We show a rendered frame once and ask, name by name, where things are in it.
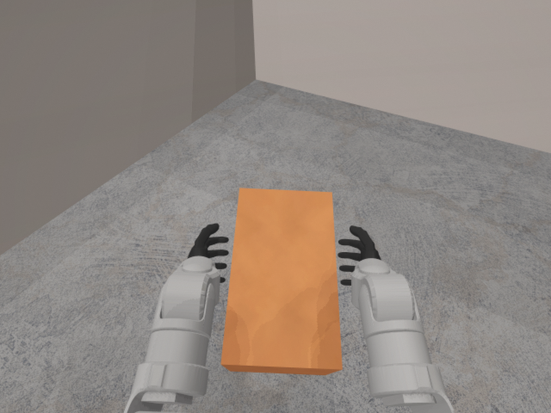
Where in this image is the right robot forearm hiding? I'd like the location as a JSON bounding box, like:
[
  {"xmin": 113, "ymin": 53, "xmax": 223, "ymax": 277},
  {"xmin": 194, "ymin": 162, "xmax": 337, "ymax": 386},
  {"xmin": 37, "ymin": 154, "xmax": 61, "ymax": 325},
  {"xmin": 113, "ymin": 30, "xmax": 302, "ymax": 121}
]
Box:
[{"xmin": 351, "ymin": 258, "xmax": 455, "ymax": 413}]

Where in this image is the robot right hand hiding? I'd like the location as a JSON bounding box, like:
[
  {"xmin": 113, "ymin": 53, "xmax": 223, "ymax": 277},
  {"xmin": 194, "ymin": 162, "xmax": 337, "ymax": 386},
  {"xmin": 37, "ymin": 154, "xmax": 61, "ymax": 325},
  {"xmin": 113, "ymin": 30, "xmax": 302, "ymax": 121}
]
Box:
[{"xmin": 337, "ymin": 225, "xmax": 381, "ymax": 286}]

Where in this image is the robot left hand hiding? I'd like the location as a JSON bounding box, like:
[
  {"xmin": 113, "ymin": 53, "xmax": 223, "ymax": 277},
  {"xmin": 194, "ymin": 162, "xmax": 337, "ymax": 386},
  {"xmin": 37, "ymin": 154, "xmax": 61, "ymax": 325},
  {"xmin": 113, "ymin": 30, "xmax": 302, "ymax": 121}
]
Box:
[{"xmin": 188, "ymin": 223, "xmax": 229, "ymax": 283}]

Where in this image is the left robot forearm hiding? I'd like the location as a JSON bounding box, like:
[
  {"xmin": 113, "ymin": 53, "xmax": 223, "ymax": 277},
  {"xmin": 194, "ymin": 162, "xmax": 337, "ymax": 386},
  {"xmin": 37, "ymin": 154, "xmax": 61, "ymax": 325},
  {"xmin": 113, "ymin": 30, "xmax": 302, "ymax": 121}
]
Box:
[{"xmin": 124, "ymin": 256, "xmax": 220, "ymax": 413}]

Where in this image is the carton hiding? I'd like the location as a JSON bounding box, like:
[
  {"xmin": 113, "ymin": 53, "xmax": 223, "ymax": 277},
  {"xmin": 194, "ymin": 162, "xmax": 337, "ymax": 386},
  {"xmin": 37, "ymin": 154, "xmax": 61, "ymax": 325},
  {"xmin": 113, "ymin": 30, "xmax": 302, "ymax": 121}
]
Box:
[{"xmin": 221, "ymin": 188, "xmax": 343, "ymax": 375}]

